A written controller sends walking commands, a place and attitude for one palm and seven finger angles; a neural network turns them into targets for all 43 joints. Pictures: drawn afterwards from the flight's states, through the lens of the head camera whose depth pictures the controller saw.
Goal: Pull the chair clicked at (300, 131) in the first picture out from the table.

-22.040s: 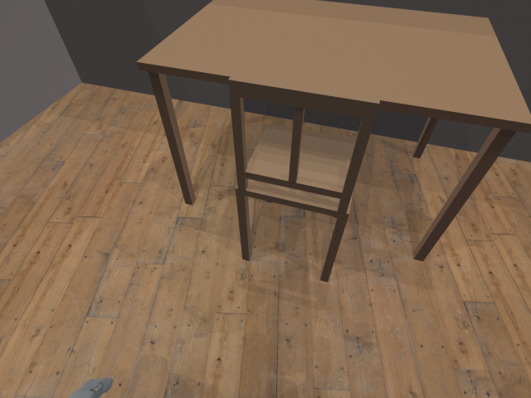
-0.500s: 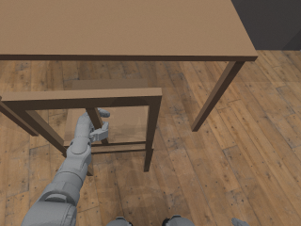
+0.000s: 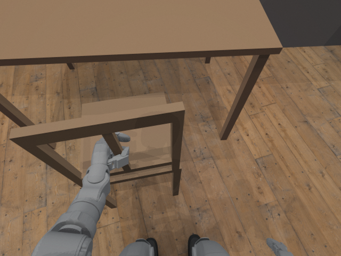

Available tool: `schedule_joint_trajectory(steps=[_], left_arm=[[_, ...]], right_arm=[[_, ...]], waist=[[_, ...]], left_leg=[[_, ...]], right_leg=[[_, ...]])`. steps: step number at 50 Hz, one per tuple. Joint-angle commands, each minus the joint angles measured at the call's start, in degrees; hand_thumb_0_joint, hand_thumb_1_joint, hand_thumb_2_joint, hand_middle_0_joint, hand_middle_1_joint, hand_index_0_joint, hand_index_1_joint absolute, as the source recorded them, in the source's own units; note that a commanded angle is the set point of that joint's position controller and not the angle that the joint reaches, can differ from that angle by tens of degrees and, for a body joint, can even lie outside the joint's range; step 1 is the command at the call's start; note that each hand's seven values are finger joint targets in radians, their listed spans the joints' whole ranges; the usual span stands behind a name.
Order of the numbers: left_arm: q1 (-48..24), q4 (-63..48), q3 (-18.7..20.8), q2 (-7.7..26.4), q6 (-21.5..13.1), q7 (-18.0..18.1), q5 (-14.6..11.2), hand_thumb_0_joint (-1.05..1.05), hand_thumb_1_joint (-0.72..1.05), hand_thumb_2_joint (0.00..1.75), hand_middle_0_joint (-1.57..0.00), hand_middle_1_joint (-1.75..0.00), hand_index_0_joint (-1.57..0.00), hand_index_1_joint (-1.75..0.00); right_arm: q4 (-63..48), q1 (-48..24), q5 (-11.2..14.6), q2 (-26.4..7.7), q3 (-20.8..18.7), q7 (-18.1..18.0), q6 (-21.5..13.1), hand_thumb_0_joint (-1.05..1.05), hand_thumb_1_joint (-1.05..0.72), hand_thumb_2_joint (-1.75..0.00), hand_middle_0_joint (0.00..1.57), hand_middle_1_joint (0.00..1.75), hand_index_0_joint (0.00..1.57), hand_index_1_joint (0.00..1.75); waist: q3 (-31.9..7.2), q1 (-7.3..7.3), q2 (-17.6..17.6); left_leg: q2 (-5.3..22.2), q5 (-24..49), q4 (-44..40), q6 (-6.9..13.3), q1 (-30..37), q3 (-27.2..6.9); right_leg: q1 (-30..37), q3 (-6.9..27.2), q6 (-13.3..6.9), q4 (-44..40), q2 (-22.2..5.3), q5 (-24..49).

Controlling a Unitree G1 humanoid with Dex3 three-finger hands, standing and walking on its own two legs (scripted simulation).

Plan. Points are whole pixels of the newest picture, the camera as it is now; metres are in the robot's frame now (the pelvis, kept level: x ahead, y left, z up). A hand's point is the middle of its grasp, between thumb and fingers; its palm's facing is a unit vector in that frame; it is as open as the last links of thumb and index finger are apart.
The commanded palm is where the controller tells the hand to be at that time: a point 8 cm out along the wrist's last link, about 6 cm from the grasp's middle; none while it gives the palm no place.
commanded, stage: step backward, pulling the chair out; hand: left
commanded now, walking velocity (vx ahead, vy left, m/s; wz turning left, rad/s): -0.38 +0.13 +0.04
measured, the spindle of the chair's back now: (118, 152) +0.39 +0.14 -0.09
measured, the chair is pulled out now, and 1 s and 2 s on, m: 0.14 0.30 0.57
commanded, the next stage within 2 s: stop walking, hand still on the chair in 1.72 s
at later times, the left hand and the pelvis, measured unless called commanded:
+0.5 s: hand (116, 182) +0.29 +0.14 -0.07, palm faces +0.02 -0.98 -0.19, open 5.6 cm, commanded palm +0.28 +0.18 -0.06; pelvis -0.07 +0.00 +0.00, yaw -3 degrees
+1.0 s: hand (121, 219) +0.21 +0.12 -0.07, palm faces +0.01 -0.98 -0.20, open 5.6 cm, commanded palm +0.19 +0.17 -0.06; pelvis -0.17 -0.02 +0.00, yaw -1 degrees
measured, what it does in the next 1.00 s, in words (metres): walks backwards: right foot, then left foot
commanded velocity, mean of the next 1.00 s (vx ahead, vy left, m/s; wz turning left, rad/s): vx -0.38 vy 0.00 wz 0.07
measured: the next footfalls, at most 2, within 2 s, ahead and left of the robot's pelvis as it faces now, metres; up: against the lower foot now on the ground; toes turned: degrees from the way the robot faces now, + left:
right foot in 0.50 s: -0.05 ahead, -0.16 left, +0.00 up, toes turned -4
left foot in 0.72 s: -0.03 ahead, +0.11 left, +0.00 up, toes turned -3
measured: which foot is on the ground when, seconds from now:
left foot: down 0.00-0.56, up 0.58-0.70, down 0.72-0.92, up 0.94-1.00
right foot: down 0.00-0.20, up 0.22-0.48, down 0.50-1.00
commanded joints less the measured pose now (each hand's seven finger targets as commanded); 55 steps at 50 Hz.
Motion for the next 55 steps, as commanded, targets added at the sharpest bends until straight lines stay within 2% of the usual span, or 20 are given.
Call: schedule_joint_trajectory(steps=[1,3,6,11,16,23,26,28,29,31,33,34,36,37,41,45,47,49,53,55], left_arm=[[-18.2,-10.7,-0.9,14.5,-1.5,1.4,3.5,0.0,0.9,0.9,-0.5,-1.45,-0.5,-1.45],[-18.3,-11.1,-1.1,14.2,-1.2,1.5,3.4,0.0,0.9,0.9,-0.5,-1.45,-0.5,-1.45],[-18.6,-12.2,-4.2,9.7,-1.7,1.1,3.5,0.0,0.9,0.9,-0.5,-1.45,-0.5,-1.45],[-22.8,-13.1,-5.5,6.8,-1.5,0.7,2.8,0.0,0.9,0.9,-0.5,-1.45,-0.5,-1.45],[-23.3,-10.3,-4.0,7.3,-2.8,1.4,4.0,0.0,0.9,0.9,-0.5,-1.45,-0.5,-1.45],[-19.3,-8.1,0.5,11.8,-3.7,0.7,5.6,0.0,0.9,0.9,-0.5,-1.45,-0.5,-1.45],[-17.3,-8.5,1.6,13.4,-4.0,-0.2,5.5,0.0,0.9,0.9,-0.5,-1.45,-0.5,-1.45],[-18.6,-6.5,5.0,19.7,-3.4,0.4,5.1,0.0,0.9,0.9,-0.5,-1.45,-0.5,-1.45],[-18.7,-7.1,4.6,19.0,-2.8,0.5,5.0,0.0,0.9,0.9,-0.5,-1.45,-0.5,-1.45],[-19.6,-9.6,3.4,16.1,-2.4,0.3,5.5,0.0,0.9,0.9,-0.5,-1.45,-0.5,-1.45],[-17.6,-9.4,4.4,17.1,-1.1,0.8,5.7,0.0,0.9,0.9,-0.5,-1.45,-0.5,-1.45],[-17.5,-8.9,4.4,17.1,-0.8,1.1,5.4,0.0,0.9,0.9,-0.5,-1.45,-0.5,-1.45],[-18.3,-10.3,3.2,14.9,-0.7,1.2,5.3,0.0,0.9,0.9,-0.5,-1.45,-0.5,-1.45],[-18.0,-9.5,1.8,12.2,-0.6,0.7,5.1,0.0,0.9,0.9,-0.5,-1.45,-0.5,-1.45],[-19.8,-11.8,-0.8,10.3,-0.5,-0.2,5.2,0.0,0.9,0.9,-0.5,-1.45,-0.5,-1.45],[-15.0,-13.3,0.6,13.8,-0.6,-0.2,4.8,0.0,0.9,0.9,-0.5,-1.45,-0.5,-1.45],[-13.8,-13.8,1.6,16.0,-0.1,0.0,4.3,0.0,0.9,0.9,-0.5,-1.45,-0.5,-1.45],[-12.9,-12.7,1.8,16.1,1.3,0.1,4.2,0.0,0.9,0.9,-0.5,-1.45,-0.5,-1.45],[-14.4,-12.8,0.7,14.0,2.9,0.7,4.4,0.0,0.9,0.9,-0.5,-1.45,-0.5,-1.45],[-17.3,-15.6,-1.9,10.4,2.5,0.4,4.4,0.0,0.9,0.9,-0.5,-1.45,-0.5,-1.45]], right_arm=[[-4.4,2.9,0.5,-7.9,-2.4,-0.6,-2.3,0.0,-0.9,-0.9,0.2,0.3,0.2,0.3],[-3.9,2.6,0.5,-8.6,-2.3,-0.9,-3.0,0.0,-0.9,-0.9,0.2,0.3,0.2,0.3],[-4.2,1.3,0.3,-8.6,-1.6,-1.6,-4.1,0.0,-0.9,-0.9,0.2,0.3,0.2,0.3],[-5.1,-0.8,-0.9,-7.7,-1.1,-1.5,-5.0,0.0,-0.9,-0.9,0.2,0.3,0.2,0.3],[-1.8,2.3,-2.9,-7.0,-1.2,-0.8,-8.1,0.0,-0.9,-0.9,0.2,0.3,0.2,0.3],[0.4,2.9,-3.7,-8.4,-1.8,0.2,-10.5,0.0,-0.9,-0.9,0.2,0.3,0.2,0.3],[0.0,1.6,-3.2,-7.6,-2.5,0.7,-10.5,0.0,-0.9,-0.9,0.2,0.3,0.2,0.3],[-0.8,1.3,-1.7,-7.4,-3.4,-0.2,-10.2,0.0,-0.9,-0.9,0.2,0.3,0.2,0.3],[-0.9,-1.5,-1.7,-7.6,-3.0,-0.1,-9.9,0.0,-0.9,-0.9,0.2,0.3,0.2,0.3],[-0.9,-3.6,-2.7,-6.5,-1.7,0.1,-10.2,0.0,-0.9,-0.9,0.2,0.3,0.2,0.3],[0.3,-2.6,-2.6,-7.1,-0.8,-0.7,-9.9,0.0,-0.9,-0.9,0.2,0.3,0.2,0.3],[1.1,-0.6,-2.3,-8.1,-1.1,-1.2,-9.7,0.0,-0.9,-0.9,0.2,0.3,0.2,0.3],[0.2,1.5,-2.1,-10.0,-2.6,-0.8,-8.5,0.0,-0.9,-0.9,0.2,0.3,0.2,0.3],[0.0,2.5,-1.9,-9.6,-3.0,0.2,-7.7,0.0,-0.9,-0.9,0.2,0.3,0.2,0.3],[-2.0,1.4,-2.7,-9.1,-2.9,0.9,-6.3,0.0,-0.9,-0.9,0.2,0.3,0.2,0.3],[-4.4,2.2,-1.5,-8.6,-3.4,0.6,-5.4,0.0,-0.9,-0.9,0.2,0.3,0.2,0.3],[-5.3,0.3,-1.3,-8.4,-3.2,0.2,-5.5,0.0,-0.9,-0.9,0.2,0.3,0.2,0.3],[-5.0,-1.0,-1.3,-8.6,-2.8,-0.1,-5.5,0.0,-0.9,-0.9,0.2,0.3,0.2,0.3],[-2.7,0.9,-1.8,-8.7,-0.9,-1.0,-5.9,0.0,-0.9,-0.9,0.2,0.3,0.2,0.3],[-4.5,-1.1,-2.5,-10.8,-1.8,-1.3,-5.1,0.0,-0.9,-0.9,0.2,0.3,0.2,0.3]], waist=[[-24.9,1.34,-5.4],[-24.8,1.41,-5.4],[-25.3,1.75,-0.1],[-21.4,3.07,11.8],[-24.3,2.5,5.0],[-25.2,2.68,13.8],[-25.4,3.01,5.0],[-23.5,1.69,-15.0],[-20.7,3.46,-15.8],[-22.4,4.43,-7.4],[-22.4,3.52,-3.9],[-23.0,2.66,-4.7],[-26.4,3.04,-0.5],[-27.1,3.22,0.7],[-25.7,3.08,11.7],[-28.5,2.28,-0.4],[-26.4,2.93,-5.5],[-23.0,4.15,-6.8],[-21.1,1.31,-9.8],[-20.5,2.89,7.3]], left_leg=[[0.1,-8.2,2.5,-1.1,11.6,-3.0],[0.3,-5.6,0.2,-0.9,13.7,-3.6],[6.0,8.6,-8.5,1.0,16.1,-8.1],[16.9,-8.7,-20.0,5.7,13.8,-21.0],[18.2,18.5,-11.2,7.3,28.1,-16.8],[15.2,20.8,-7.0,5.4,29.6,-13.6],[9.6,13.8,-0.7,1.6,23.2,-7.8],[0.7,-8.6,11.9,-3.1,15.5,-1.3],[-0.4,-12.2,19.2,-3.2,10.3,-4.4],[0.3,-13.3,16.6,-3.1,3.3,-7.8],[1.6,-5.7,1.3,-2.6,5.9,-7.7],[2.7,8.6,-5.9,-1.9,9.5,-7.4],[9.1,44.9,-3.3,2.5,21.2,-13.7],[10.8,46.7,-1.2,3.5,25.2,-13.7],[11.6,37.5,-3.8,3.2,19.1,-14.9],[5.2,17.1,1.1,-1.3,11.7,-8.0],[-0.9,-10.4,11.7,-3.6,9.7,-5.0],[-1.5,-17.8,18.8,-3.3,6.9,-7.4],[1.3,-1.9,-8.4,-1.7,14.4,-7.3],[12.3,17.0,-12.5,4.0,12.3,-19.9]], right_leg=[[11.7,12.6,-1.8,-13.1,-17.1,7.4],[10.9,10.5,-2.6,-13.4,-16.4,3.6],[9.5,3.2,0.7,-4.2,-6.9,2.9],[1.8,3.1,-1.0,18.7,-2.2,-15.9],[-0.1,3.2,-0.5,13.7,-2.5,-20.2],[5.6,1.2,-0.2,0.4,-1.4,-12.0],[12.2,3.8,-0.5,-9.8,-4.8,7.0],[8.9,12.2,-5.7,-10.2,-16.7,10.3],[8.8,14.0,-8.5,-10.2,-20.5,15.1],[19.4,13.6,-9.7,-5.5,-21.8,31.3],[24.5,8.3,-5.1,1.2,-18.4,37.3],[24.3,5.5,-2.4,4.8,-15.1,36.1],[15.7,2.8,1.6,7.6,-7.4,23.5],[12.7,3.4,1.0,5.4,-5.8,13.1],[15.4,3.1,-0.6,5.2,-5.2,3.8],[23.6,8.8,-3.3,-2.0,-12.3,24.3],[19.4,14.4,-7.9,-9.4,-21.4,24.0],[14.8,15.1,-10.1,-11.7,-24.5,14.3],[14.6,3.3,-2.5,-3.2,-15.0,13.4],[10.1,-0.6,1.6,11.4,-4.0,0.1]])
